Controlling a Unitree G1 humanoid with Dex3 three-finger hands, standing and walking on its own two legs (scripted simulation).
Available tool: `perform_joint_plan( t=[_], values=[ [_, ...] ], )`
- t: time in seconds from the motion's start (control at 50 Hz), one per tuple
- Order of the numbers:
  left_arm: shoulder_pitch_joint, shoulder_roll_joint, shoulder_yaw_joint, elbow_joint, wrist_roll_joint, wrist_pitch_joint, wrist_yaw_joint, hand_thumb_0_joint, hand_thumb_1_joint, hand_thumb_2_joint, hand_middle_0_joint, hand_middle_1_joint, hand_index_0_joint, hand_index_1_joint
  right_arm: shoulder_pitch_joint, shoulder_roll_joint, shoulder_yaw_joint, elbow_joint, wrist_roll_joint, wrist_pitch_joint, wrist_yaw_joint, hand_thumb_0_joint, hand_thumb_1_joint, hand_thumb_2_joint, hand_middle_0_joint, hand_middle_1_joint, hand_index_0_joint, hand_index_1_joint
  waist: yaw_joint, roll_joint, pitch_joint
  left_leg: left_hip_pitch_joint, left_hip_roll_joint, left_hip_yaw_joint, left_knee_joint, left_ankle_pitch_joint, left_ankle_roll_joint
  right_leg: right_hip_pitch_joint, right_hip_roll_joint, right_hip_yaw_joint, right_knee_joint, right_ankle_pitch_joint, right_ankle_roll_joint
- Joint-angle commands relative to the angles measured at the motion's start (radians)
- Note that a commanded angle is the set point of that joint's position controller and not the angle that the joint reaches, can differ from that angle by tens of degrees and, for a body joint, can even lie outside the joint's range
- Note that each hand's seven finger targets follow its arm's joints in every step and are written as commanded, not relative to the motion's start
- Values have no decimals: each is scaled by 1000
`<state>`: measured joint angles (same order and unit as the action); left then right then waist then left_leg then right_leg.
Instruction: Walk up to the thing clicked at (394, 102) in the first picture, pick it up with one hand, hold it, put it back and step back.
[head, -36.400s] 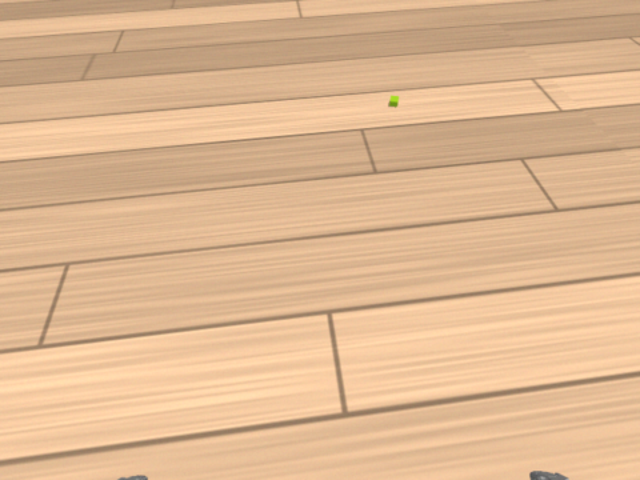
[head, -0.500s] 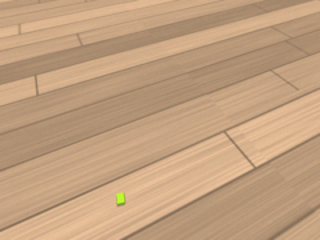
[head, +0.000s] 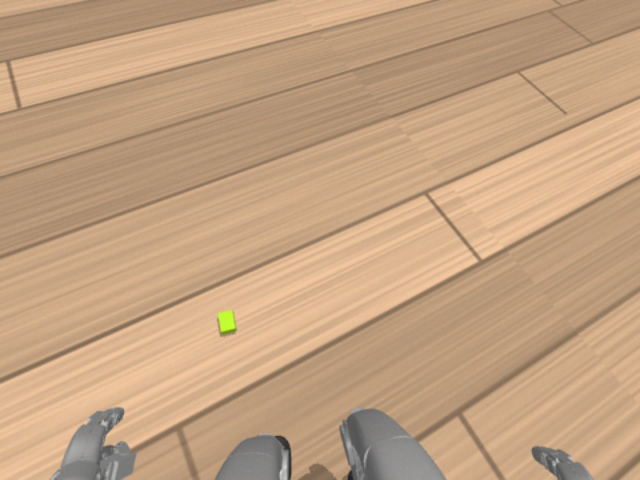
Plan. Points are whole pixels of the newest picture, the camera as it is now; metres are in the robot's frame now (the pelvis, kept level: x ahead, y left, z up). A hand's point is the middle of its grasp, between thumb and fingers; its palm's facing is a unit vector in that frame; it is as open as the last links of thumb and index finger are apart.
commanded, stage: step back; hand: left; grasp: from above
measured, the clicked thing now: (227, 322) +0.52 +0.25 -0.76
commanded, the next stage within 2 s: none
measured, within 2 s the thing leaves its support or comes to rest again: neither
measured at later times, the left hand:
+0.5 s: hand out of the picture -0.07 +0.22 -0.13, palm faces -0.04 -0.90 -0.43, open 7.3 cm
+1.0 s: hand out of the picture -0.21 +0.23 -0.16, palm faces +0.03 -0.93 -0.37, open 7.3 cm
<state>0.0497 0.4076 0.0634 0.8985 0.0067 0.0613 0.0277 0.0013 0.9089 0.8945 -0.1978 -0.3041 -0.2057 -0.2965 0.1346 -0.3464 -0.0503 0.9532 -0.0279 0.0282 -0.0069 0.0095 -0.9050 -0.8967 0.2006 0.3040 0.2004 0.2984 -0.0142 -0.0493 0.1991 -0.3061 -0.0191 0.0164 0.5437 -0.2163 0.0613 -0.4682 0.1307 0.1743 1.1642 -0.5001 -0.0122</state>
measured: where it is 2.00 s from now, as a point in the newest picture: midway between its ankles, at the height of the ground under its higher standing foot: outside the picture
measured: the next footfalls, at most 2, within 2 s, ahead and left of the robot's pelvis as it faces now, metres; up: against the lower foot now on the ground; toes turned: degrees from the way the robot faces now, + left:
right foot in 0.30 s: -0.09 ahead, -0.14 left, +0.00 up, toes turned -2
left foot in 0.72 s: -0.21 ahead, +0.09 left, +0.00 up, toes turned +0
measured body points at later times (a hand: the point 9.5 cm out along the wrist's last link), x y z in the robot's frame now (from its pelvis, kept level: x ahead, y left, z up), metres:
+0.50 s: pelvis -0.14 -0.04 +0.00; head -0.11 -0.07 +0.45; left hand -0.07 +0.27 -0.10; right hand -0.08 -0.37 -0.13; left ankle -0.14 +0.11 -0.65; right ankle -0.13 -0.14 -0.73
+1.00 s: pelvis -0.31 -0.04 -0.01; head -0.25 -0.03 +0.44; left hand -0.21 +0.28 -0.13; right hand -0.18 -0.35 -0.11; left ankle -0.25 +0.09 -0.73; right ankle -0.36 -0.19 -0.68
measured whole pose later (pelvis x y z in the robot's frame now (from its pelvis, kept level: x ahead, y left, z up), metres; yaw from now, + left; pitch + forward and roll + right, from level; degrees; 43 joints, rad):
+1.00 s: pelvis -0.31 -0.04 -0.01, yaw -1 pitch -1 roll -1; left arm 0.16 0.39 0.09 0.82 0.01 0.06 0.01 0.00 0.91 0.89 -0.20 -0.30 -0.21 -0.30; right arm 0.12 -0.37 -0.04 0.83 -0.03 0.02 -0.02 0.01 -0.90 -0.90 0.20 0.30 0.20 0.30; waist 0.03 -0.03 0.16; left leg -0.34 0.03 -0.01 0.61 -0.24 0.01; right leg -0.36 0.06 0.12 1.02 -0.51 0.02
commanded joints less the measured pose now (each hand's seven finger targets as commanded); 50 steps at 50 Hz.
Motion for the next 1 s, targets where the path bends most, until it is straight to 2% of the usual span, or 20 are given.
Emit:
perform_joint_plan(
  t=[0.0,0.08,0.14,0.26,0.28,0.3,0.32,0.34,0.38,0.42,0.54,0.6,0.68,0.7,0.72,0.74,0.76,0.82,0.9,0.98],
  values=[
    [115,158,53,-59,14,-12,6,0,900,900,-200,-300,-200,-300,3,-243,-71,-111,7,-35,-30,0,-900,-900,200,300,200,300,9,133,-286,305,250,-238,-113,458,114,-49,-33,17,20,37,34],
    [87,152,57,-98,11,-18,0,0,900,900,-200,-300,-200,-300,48,-267,-77,-119,4,-30,-31,0,-900,-900,200,300,200,300,-36,174,-273,345,298,-265,-102,446,180,-24,-67,-13,-149,-36,49],
    [140,148,58,-89,12,-16,-5,0,900,900,-200,-300,-200,-300,15,-284,-81,-143,-1,-26,-27,0,-900,-900,200,300,200,300,-19,195,-283,273,331,-267,-120,351,198,56,-101,-65,-246,-41,39],
    [364,149,81,-7,21,-17,-34,0,900,900,-200,-300,-200,-300,-94,-299,-81,-170,-2,0,-11,0,-900,-900,200,300,200,300,71,192,-293,-56,248,-188,-129,-159,57,370,-121,-143,-647,167,-45],
    [352,185,94,-21,37,-23,-32,0,900,900,-200,-300,-200,-300,-69,-257,-69,-166,8,6,-8,0,-900,-900,200,300,200,300,70,34,-254,-156,159,-133,22,-256,-1,348,-226,66,-780,51,-81],
    [261,262,110,-74,43,-29,-33,0,900,900,-200,-300,-200,-300,-63,-197,-52,-176,13,3,-11,0,-900,-900,200,300,200,300,54,-199,-164,-307,-42,-37,243,-309,-71,274,-397,351,-913,-51,-152],
    [150,344,122,-128,49,-27,-27,0,900,900,-200,-300,-200,-300,-97,-235,-73,-168,7,6,-27,0,-900,-900,200,300,200,300,84,-240,-105,-203,-82,-131,496,-387,-85,-4,-544,459,-972,-39,-295],
    [69,323,120,-156,45,-35,-21,0,900,900,-200,-300,-200,-300,-50,-267,-82,-147,8,6,-29,0,-900,-900,200,300,200,300,44,-215,-60,-133,-49,-187,622,-331,-83,-118,-548,443,-991,-47,-298],
    [-11,203,89,-177,40,-46,-14,0,900,900,-200,-300,-200,-300,29,-241,-66,-97,27,5,-18,0,-900,-900,200,300,200,300,-24,-64,-45,-139,-119,-216,647,-180,-76,-20,-332,105,-891,243,-153],
    [-21,179,94,-175,37,-43,-11,0,900,900,-200,-300,-200,-300,106,-203,-42,-81,29,0,-26,0,-900,-900,200,300,200,300,-49,-93,-121,-193,-147,-194,674,-150,-79,121,-265,-25,-821,410,-81],
    [161,163,95,-176,39,-41,6,0,900,900,-200,-300,-200,-300,42,-209,-33,-144,16,-17,-32,0,-900,-900,200,300,200,300,76,-116,-225,-249,-42,-137,401,-321,-95,494,-402,60,-725,595,-204],
    [138,184,89,-186,33,-32,7,0,900,900,-200,-300,-200,-300,98,-211,-39,-133,12,-21,-30,0,-900,-900,200,300,200,300,64,-153,-271,-113,7,-86,178,-296,-71,473,-416,52,-657,726,-199],
    [87,194,72,-214,15,-13,-6,0,900,900,-200,-300,-200,-300,208,-226,-57,-84,6,-19,-21,0,-900,-900,200,300,200,300,-1,-65,-300,107,3,-34,-114,40,-27,311,-335,-17,-598,511,-98],
    [86,167,64,-223,13,-11,-10,0,900,900,-200,-300,-200,-300,197,-274,-71,-94,-5,-20,-20,0,-900,-900,200,300,200,300,0,65,-301,149,138,-216,-132,76,25,186,-265,-61,-513,352,-52],
    [78,134,58,-227,8,-13,-10,0,900,900,-200,-300,-200,-300,143,-343,-84,-117,-18,-20,-15,0,-900,-900,200,300,200,300,12,230,-272,175,311,-437,-177,185,114,20,-124,-174,-366,95,-9],
    [-6,170,83,-238,13,-14,1,0,900,900,-200,-300,-200,-300,103,-409,-95,-142,-15,-17,-11,0,-900,-900,200,300,200,300,-48,309,-223,6,429,-536,-222,255,251,38,-72,-115,-144,-151,14],
    [-14,177,85,-228,23,-12,4,0,900,900,-200,-300,-200,-300,42,-386,-95,-152,-19,-25,-19,0,-900,-900,200,300,200,300,-26,266,-175,-69,446,-538,-224,284,272,56,-85,-31,-4,-144,9],
    [99,153,82,-165,-2,-7,-7,0,900,900,-200,-300,-200,-300,-46,-284,-59,-178,-19,-29,-31,0,-900,-900,200,300,200,300,54,141,-171,4,268,-241,-131,422,164,-9,-18,5,129,-10,-8],
    [118,133,73,-155,8,-17,-9,0,900,900,-200,-300,-200,-300,-8,-266,-62,-179,-10,-23,-28,0,-900,-900,200,300,200,300,22,197,-162,123,246,-216,-89,347,172,-24,-48,-37,-51,-6,31],
    [142,133,64,-144,13,-41,-7,0,900,900,-200,-300,-200,-300,28,-282,-65,-185,-7,-11,-23,0,-900,-900,200,300,200,300,-4,257,-257,239,259,-207,-7,419,173,67,-113,-128,-421,6,36]
  ],
)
